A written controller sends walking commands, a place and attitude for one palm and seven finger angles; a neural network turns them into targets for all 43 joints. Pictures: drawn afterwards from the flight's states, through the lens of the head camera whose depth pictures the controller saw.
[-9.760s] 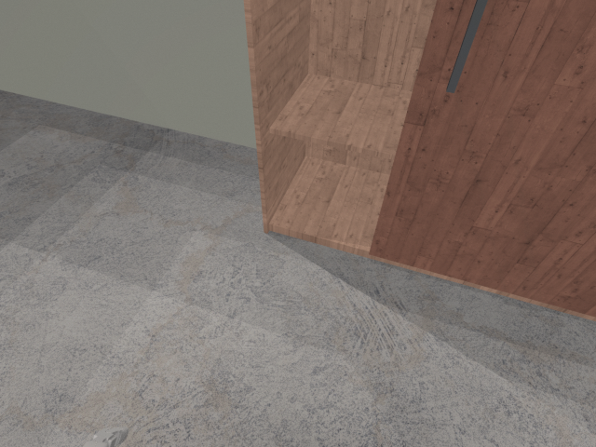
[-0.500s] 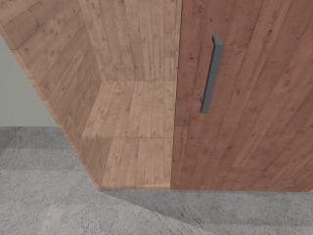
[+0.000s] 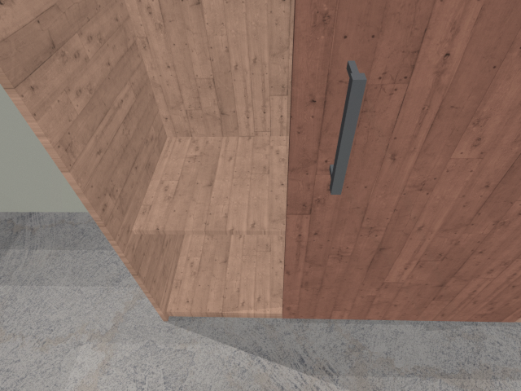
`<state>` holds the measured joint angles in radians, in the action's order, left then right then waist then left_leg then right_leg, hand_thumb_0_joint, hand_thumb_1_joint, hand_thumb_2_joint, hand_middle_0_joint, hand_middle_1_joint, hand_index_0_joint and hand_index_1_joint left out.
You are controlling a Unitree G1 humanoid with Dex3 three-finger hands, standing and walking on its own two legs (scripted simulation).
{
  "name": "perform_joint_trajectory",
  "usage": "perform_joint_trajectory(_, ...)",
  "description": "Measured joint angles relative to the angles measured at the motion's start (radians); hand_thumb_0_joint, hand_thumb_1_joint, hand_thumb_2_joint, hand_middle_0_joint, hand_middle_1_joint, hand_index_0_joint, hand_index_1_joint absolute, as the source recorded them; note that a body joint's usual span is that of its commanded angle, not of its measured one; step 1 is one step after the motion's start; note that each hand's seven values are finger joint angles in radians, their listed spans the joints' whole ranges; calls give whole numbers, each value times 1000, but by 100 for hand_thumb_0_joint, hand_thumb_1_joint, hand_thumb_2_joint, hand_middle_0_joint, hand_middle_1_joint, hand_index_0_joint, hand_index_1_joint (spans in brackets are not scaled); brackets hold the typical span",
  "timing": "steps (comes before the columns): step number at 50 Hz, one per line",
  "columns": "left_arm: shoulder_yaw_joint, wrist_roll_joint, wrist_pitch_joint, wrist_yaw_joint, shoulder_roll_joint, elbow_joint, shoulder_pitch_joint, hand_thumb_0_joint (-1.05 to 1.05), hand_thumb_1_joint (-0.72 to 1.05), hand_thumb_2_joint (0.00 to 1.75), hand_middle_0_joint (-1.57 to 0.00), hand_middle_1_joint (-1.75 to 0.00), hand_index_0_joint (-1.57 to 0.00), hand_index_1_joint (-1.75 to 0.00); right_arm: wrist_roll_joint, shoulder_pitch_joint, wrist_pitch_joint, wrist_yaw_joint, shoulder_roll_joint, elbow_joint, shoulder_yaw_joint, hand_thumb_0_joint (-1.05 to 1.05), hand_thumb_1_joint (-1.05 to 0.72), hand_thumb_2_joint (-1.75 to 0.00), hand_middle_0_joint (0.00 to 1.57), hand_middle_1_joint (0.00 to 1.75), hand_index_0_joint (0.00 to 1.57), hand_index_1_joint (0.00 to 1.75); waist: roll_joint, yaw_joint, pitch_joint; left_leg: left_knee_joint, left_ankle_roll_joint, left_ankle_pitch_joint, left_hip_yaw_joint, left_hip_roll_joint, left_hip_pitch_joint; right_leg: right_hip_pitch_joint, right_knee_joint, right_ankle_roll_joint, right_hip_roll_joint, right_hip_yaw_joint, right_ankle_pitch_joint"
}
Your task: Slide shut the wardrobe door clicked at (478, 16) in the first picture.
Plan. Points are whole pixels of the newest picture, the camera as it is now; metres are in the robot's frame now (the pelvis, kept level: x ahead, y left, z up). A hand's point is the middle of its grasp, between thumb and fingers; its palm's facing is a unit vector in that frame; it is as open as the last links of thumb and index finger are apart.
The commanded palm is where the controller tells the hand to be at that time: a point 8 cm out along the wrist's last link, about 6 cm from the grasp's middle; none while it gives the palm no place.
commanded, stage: look again from close up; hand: right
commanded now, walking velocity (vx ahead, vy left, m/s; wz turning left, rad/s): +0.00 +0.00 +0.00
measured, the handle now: (343, 134) +0.48 -0.11 +0.16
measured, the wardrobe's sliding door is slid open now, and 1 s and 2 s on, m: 0.45 0.45 0.45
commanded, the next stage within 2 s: none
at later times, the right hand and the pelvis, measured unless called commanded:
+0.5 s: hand out of the picture -0.03 -0.15 -0.18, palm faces +0.04 +0.99 -0.14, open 7.4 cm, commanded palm none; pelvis +0.00 +0.00 +0.00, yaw +0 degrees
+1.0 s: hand out of the picture -0.05 -0.14 -0.18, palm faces +0.05 +0.99 -0.14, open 7.4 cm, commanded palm none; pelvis +0.00 +0.01 +0.00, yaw +0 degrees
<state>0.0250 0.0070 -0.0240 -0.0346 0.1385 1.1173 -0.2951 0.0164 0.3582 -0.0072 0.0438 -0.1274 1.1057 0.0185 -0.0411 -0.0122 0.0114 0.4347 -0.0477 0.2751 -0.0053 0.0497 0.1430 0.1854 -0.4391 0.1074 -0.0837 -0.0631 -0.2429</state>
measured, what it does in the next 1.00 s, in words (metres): stands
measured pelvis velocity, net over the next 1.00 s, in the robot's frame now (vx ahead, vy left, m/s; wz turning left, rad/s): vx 0.00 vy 0.01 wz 0.00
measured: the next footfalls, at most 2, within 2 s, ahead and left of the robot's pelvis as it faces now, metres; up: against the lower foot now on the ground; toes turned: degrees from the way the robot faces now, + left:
none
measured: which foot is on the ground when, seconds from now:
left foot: down 0.00-1.00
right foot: down 0.00-1.00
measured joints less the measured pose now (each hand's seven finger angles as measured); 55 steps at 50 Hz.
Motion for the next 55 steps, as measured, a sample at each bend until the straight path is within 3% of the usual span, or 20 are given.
perform_joint_trajectory(55, 4, -3, 3, 2, -22, 23, -25, 0, 91, 89, -20, -30, -20, -30, -2, 16, -6, 0, 10, 17, -1, 0, -91, -90, 20, 30, 20, 29, 19, 1, -1, -19, 20, -14, -8, -14, -9, -17, 38, -24, 13, 10, 26)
